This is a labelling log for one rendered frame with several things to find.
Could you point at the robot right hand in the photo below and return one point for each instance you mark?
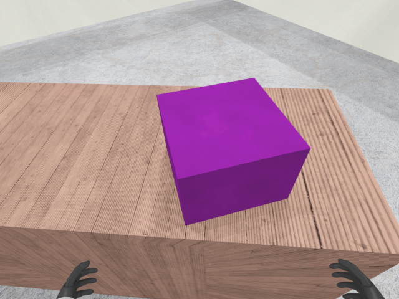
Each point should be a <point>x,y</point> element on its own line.
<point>362,284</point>

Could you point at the robot left hand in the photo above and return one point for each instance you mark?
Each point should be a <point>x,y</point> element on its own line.
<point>70,287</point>

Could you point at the pedestal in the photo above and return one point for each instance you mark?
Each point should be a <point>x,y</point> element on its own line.
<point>85,175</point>

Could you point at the carton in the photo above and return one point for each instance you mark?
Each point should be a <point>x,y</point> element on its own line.
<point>230,148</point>

